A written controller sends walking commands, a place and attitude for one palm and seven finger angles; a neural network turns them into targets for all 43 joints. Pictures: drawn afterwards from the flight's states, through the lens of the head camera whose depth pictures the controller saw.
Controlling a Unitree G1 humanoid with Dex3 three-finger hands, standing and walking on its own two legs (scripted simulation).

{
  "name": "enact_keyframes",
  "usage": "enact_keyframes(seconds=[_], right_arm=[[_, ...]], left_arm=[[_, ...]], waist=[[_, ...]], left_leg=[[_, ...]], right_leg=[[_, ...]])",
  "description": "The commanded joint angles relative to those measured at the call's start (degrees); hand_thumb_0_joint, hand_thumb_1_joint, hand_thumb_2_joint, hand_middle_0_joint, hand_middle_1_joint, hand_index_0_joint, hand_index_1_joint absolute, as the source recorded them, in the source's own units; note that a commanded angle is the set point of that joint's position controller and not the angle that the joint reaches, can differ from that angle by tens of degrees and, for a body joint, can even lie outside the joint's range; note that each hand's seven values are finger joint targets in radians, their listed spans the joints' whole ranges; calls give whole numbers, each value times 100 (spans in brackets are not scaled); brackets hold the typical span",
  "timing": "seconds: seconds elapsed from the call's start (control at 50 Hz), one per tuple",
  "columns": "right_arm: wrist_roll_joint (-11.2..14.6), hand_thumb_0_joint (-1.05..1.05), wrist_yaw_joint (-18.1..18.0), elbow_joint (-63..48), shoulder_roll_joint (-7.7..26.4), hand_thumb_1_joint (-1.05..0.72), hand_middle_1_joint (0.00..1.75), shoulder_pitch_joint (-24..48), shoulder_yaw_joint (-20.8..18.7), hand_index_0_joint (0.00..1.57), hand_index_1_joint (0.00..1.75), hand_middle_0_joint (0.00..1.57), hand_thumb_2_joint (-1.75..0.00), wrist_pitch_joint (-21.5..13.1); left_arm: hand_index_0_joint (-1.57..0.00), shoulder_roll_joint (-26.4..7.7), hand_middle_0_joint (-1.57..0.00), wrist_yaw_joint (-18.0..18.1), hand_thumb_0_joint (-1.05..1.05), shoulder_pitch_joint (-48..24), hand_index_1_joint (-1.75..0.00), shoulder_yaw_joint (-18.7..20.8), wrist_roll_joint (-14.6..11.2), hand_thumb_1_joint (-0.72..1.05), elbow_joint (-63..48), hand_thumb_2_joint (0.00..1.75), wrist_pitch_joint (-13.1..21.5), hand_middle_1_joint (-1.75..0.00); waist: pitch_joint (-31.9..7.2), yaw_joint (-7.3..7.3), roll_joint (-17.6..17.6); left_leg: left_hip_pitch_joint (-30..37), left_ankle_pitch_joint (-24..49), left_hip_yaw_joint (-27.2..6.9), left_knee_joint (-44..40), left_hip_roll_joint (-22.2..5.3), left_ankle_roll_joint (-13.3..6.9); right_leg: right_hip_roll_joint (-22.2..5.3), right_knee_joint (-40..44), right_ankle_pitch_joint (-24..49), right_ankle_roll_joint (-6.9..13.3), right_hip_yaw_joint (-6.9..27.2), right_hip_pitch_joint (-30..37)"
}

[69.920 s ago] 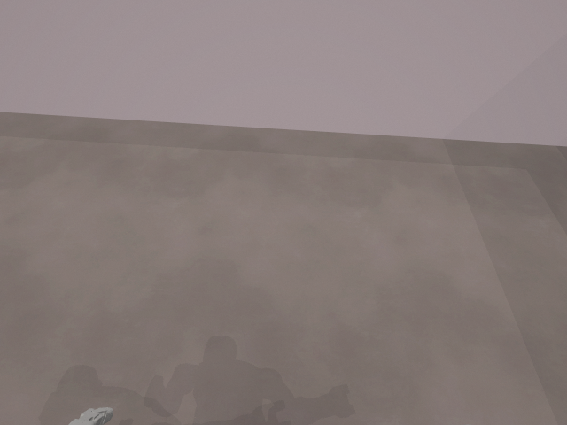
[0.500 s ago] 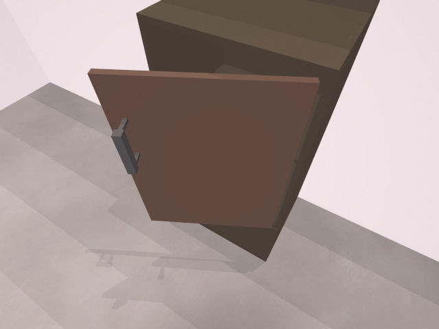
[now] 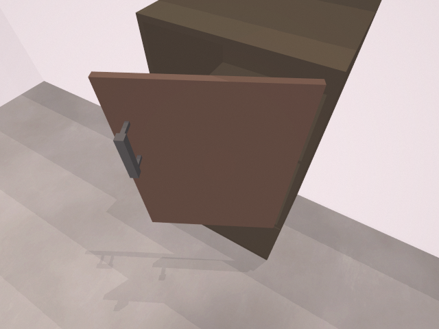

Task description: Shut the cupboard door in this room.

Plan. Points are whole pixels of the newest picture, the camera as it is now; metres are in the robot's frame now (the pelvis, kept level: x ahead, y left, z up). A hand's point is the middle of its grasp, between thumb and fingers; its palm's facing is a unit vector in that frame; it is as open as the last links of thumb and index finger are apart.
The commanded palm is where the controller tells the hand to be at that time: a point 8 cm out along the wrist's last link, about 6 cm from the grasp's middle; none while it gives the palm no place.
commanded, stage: come to a stop and stand still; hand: left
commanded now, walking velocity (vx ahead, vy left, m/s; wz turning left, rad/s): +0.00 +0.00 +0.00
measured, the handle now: (130, 150) +0.47 +0.23 +0.02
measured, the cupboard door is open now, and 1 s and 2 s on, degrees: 27 27 27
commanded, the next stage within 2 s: look again from close up in 0.60 s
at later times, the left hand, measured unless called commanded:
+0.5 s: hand out of the picture -0.03 +0.16 -0.17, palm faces +0.01 -0.98 -0.19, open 7.4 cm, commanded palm none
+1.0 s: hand out of the picture -0.05 +0.15 -0.17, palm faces +0.01 -0.99 -0.15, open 7.4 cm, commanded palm none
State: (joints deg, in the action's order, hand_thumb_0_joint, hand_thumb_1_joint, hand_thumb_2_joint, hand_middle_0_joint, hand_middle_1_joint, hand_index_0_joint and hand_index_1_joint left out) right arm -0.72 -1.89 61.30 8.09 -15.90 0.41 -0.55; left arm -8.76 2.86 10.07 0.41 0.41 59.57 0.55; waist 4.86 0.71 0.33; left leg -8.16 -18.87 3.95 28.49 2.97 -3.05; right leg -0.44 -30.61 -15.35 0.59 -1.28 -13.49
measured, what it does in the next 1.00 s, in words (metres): stands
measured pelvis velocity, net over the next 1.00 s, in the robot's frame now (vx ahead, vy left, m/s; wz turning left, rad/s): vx -0.04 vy -0.01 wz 0.00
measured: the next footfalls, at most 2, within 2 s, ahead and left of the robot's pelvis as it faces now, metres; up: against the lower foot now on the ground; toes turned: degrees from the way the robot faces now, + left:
none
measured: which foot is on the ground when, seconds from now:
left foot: down 0.00-1.00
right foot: down 0.00-1.00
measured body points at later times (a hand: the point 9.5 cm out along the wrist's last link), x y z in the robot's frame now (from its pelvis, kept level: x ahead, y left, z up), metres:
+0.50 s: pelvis -0.04 -0.01 +0.01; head -0.05 -0.02 +0.46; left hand -0.03 +0.21 -0.15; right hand -0.03 -0.24 -0.15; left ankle -0.05 +0.08 -0.73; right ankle +0.00 -0.11 -0.74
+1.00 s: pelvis -0.04 -0.01 +0.01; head -0.04 +0.00 +0.46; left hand -0.05 +0.20 -0.16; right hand -0.07 -0.21 -0.15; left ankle -0.05 +0.08 -0.73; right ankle +0.00 -0.11 -0.73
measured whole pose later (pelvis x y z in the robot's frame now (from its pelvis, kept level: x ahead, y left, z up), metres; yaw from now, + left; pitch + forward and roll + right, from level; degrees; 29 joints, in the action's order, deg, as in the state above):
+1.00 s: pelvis -0.04 -0.01 +0.01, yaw +0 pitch -2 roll +0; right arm -0.6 -1.0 65.6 6.3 -19.3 1.4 -1.5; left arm -7.7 2.0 18.1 -1.7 0.2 64.1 1.0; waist 1.2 0.3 -1.2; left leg -8.6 -14.1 3.7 24.2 1.9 -2.8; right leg 0.7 -24.5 -9.8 1.6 -1.7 -13.1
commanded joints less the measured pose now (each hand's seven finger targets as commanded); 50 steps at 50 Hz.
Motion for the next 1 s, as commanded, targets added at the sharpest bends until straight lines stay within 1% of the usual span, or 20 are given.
enact_keyframes(seconds=[0.0, 0.02, 0.04, 0.06, 0.08, 0.14, 0.16, 0.22, 0.3, 0.34, 0.36, 0.4, 0.44, 0.5, 0.54, 0.64, 0.68, 0.7, 0.86, 0.98], right_arm=[[19, 0, -15, -430, 671, -90, 30, -454, -180, 20, 30, 20, -90, -171], [28, 0, -22, -426, 635, -90, 30, -383, -172, 20, 30, 20, -90, -139], [22, 0, -24, -426, 609, -90, 30, -347, -158, 20, 30, 20, -90, -109], [5, 0, -23, -425, 609, -90, 30, -367, -145, 20, 30, 20, -90, -97], [4, 0, -21, -421, 632, -90, 30, -354, -151, 20, 30, 20, -90, -83], [-5, 0, 20, -413, 680, -90, 30, -212, -130, 20, 30, 20, -90, -72], [-11, 0, 28, -393, 654, -90, 30, -210, -117, 20, 30, 20, -90, -79], [-11, 0, 51, -368, 734, -90, 30, -246, -101, 20, 30, 20, -90, -80], [-15, 0, 71, -321, 766, -90, 30, -284, -86, 20, 30, 20, -90, -76], [-14, 0, 80, -274, 773, -90, 30, -326, -75, 20, 30, 20, -90, -80], [-9, 0, 77, -262, 730, -90, 30, -343, -72, 20, 30, 20, -90, -83], [-11, 0, 83, -224, 735, -90, 30, -364, -64, 20, 30, 20, -90, -73], [-11, 0, 86, -156, 713, -90, 30, -445, -58, 20, 30, 20, -90, -69], [-4, 0, 76, -60, 670, -90, 30, -519, -43, 20, 30, 20, -90, -90], [3, 0, 69, 13, 635, -90, 30, -573, -28, 20, 30, 20, -90, -102], [11, 0, 51, 154, 536, -90, 30, -699, -6, 20, 30, 20, -90, -110], [14, 0, 45, 193, 512, -90, 30, -710, -3, 20, 30, 20, -90, -122], [17, 0, 42, 215, 489, -90, 30, -726, -2, 20, 30, 20, -90, -123], [22, 0, 26, 298, 410, -90, 30, -772, -14, 20, 30, 20, -90, -127], [29, 0, 16, 301, 417, -90, 30, -715, -24, 20, 30, 20, -90, -150]], left_arm=[[-20, -716, -20, 104, 0, 697, -30, 41, -47, 90, -113, 90, 198, -30], [-20, -699, -20, 73, 0, 612, -30, 2, -43, 90, -145, 90, 190, -30], [-20, -692, -20, 47, 0, 594, -30, -18, -38, 90, -150, 90, 179, -30], [-20, -694, -20, 26, 0, 559, -30, -30, -31, 90, -130, 90, 169, -30], [-20, -656, -20, 20, 0, 570, -30, -39, -29, 90, -128, 90, 159, -30], [-20, -640, -20, -17, 0, 525, -30, -68, -13, 90, -140, 90, 106, -30], [-20, -678, -20, -28, 0, 561, -30, -70, -8, 90, -122, 90, 111, -30], [-20, -687, -20, -49, 0, 572, -30, -72, -10, 90, -132, 90, 118, -30], [-20, -704, -20, -63, 0, 623, -30, -68, 1, 90, -153, 90, 111, -30], [-20, -704, -20, -70, 0, 684, -30, -70, 0, 90, -140, 90, 119, -30], [-20, -713, -20, -71, 0, 703, -30, -67, 4, 90, -124, 90, 113, -30], [-20, -697, -20, -74, 0, 774, -30, -67, 6, 90, -96, 90, 112, -30], [-20, -667, -20, -74, 0, 833, -30, -64, 2, 90, -63, 90, 121, -30], [-20, -619, -20, -72, 0, 909, -30, -67, -2, 90, -7, 90, 126, -30], [-20, -588, -20, -71, 0, 954, -30, -73, -10, 90, 51, 90, 139, -30], [-20, -503, -20, -59, 0, 1034, -30, -90, -14, 90, 161, 90, 141, -30], [-20, -473, -20, -56, 0, 1061, -30, -93, -12, 90, 185, 90, 130, -30], [-20, -454, -20, -51, 0, 1077, -30, -99, -14, 90, 194, 90, 135, -30], [-20, -362, -20, -42, 0, 1111, -30, -113, -6, 90, 257, 90, 126, -30], [-20, -324, -20, -36, 0, 1131, -30, -113, -5, 90, 252, 90, 137, -30]], waist=[[-1573, 38, -112], [-1221, 43, 110], [-861, 41, 47], [-592, 41, -47], [-448, 36, -130], [7, 12, 6], [-43, -2, 154], [-14, 31, -122], [120, 28, -198], [65, 27, -157], [62, 12, -6], [152, 2, -128], [95, 8, -282], [30, -10, -108], [-31, -12, -140], [60, -24, -115], [59, -48, 27], [73, -46, -53], [154, -61, -16], [23, -64, -69]], left_leg=[[24, 2524, -558, -28, -810, 229], [-26, 2353, -583, -159, -814, 195], [-122, 2078, -615, -276, -817, 166], [-208, 2133, -651, -350, -840, 130], [-264, 1908, -676, -419, -832, 119], [-468, 954, -755, -771, -825, 90], [-418, 963, -756, -805, -822, 78], [-443, 498, -755, -909, -781, 79], [-520, 202, -773, -1035, -765, 72], [-505, 180, -754, -1048, -746, 73], [-505, 152, -761, -1095, -756, 64], [-617, 1, -747, -1083, -726, 73], [-601, 16, -728, -1046, -704, 71], [-622, 74, -742, -1070, -726, 66], [-607, 141, -726, -1057, -734, 76], [-702, 162, -737, -1085, -756, 81], [-737, 160, -760, -1129, -780, 78], [-759, 180, -769, -1126, -783, 78], [-778, 171, -772, -1190, -819, 73], [-648, 452, -763, -1143, -829, 63]], right_leg=[[-863, -196, 3881, 338, 597, 1146], [-803, -29, 3448, 325, 632, 889], [-741, 128, 3097, 322, 656, 679], [-671, 170, 3002, 327, 627, 556], [-647, 274, 2694, 329, 664, 510], [-554, 680, 1143, 302, 743, 218], [-541, 743, 1049, 316, 774, 218], [-537, 994, 374, 310, 876, 148], [-518, 1172, -111, 285, 898, -2], [-531, 1221, -211, 281, 924, -7], [-527, 1232, -208, 285, 894, -3], [-533, 1282, -404, 270, 920, -59], [-550, 1342, -533, 273, 960, -59], [-543, 1286, -368, 272, 920, 14], [-563, 1283, -289, 276, 910, 82], [-555, 1243, -180, 288, 876, 104], [-539, 1180, -20, 272, 805, 166], [-537, 1165, 22, 277, 803, 182], [-515, 1123, 180, 263, 737, 173], [-527, 1063, 553, 243, 709, 285]])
